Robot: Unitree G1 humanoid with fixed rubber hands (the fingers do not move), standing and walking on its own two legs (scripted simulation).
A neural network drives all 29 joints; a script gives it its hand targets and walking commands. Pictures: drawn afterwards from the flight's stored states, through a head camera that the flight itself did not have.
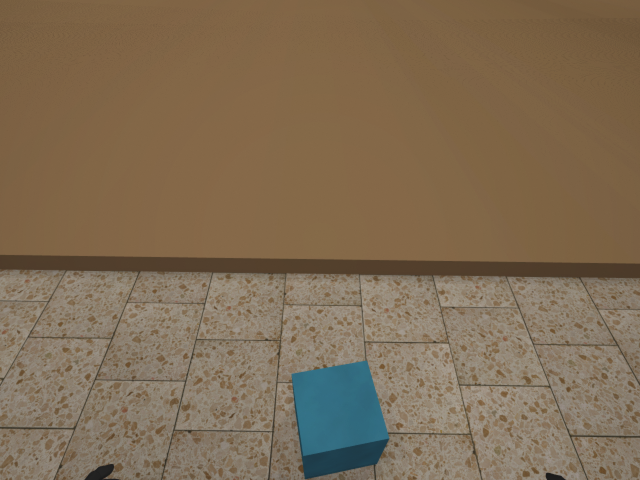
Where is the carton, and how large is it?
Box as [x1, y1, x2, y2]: [292, 361, 388, 478]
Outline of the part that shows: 366,361 292,374 294,403 305,478 374,464 377,462 388,439 388,435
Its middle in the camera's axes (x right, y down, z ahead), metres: +0.05 +0.51 +1.07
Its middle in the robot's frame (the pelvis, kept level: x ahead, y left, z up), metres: +0.40 -0.04 -0.66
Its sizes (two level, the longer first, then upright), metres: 0.210 0.200 0.250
